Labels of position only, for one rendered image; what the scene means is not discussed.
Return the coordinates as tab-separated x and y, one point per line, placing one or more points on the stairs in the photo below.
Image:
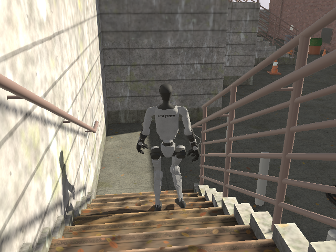
127	222

